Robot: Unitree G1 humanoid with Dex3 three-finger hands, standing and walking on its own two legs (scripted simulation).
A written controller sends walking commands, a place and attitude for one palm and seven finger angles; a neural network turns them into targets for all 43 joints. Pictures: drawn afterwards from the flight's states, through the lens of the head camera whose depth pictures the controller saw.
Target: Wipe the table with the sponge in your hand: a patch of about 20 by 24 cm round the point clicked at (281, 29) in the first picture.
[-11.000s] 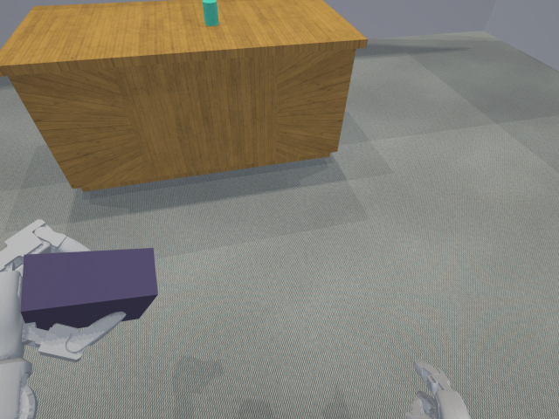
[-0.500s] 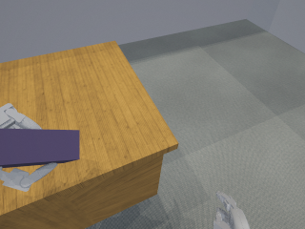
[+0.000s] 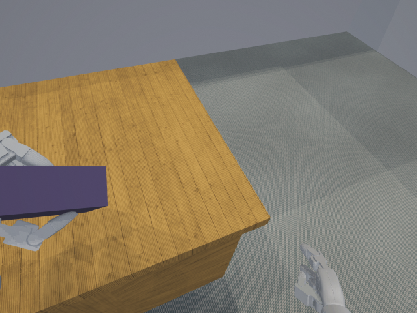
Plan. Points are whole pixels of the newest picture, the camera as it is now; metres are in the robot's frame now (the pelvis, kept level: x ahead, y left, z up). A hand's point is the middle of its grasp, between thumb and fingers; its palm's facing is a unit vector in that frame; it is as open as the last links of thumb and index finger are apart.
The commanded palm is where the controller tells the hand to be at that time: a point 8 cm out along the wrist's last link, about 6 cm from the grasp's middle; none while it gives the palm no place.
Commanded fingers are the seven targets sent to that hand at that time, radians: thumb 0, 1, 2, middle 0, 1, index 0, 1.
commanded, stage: come to a stop and stand still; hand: left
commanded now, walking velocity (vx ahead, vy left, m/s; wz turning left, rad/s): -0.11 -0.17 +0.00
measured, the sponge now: (65, 193) +0.24 +0.22 +0.17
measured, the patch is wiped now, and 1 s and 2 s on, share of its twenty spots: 0.00 0.00 0.00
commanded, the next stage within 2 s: none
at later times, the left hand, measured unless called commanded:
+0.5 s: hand (30, 237) +0.18 +0.24 +0.16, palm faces +0.29 -0.88 -0.38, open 9.5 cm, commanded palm +0.12 +0.29 +0.18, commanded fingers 0.00 0.10 1.30 -1.20 -1.60 -1.20 -1.60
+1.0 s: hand out of the picture +0.13 +0.31 +0.16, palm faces +0.44 -0.82 -0.37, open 9.5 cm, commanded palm +0.07 +0.33 +0.18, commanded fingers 0.00 0.10 1.30 -1.20 -1.60 -1.20 -1.60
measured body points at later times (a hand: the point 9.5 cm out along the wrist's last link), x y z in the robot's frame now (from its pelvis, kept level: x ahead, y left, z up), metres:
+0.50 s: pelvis -0.04 +0.01 +0.00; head -0.02 +0.02 +0.45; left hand +0.16 +0.28 +0.18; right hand +0.13 -0.24 -0.06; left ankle +0.00 +0.13 -0.73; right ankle -0.01 -0.14 -0.73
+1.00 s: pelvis -0.07 +0.04 +0.00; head -0.05 +0.08 +0.45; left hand +0.10 +0.35 +0.18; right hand +0.12 -0.15 -0.06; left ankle +0.00 +0.13 -0.73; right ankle -0.01 -0.12 -0.73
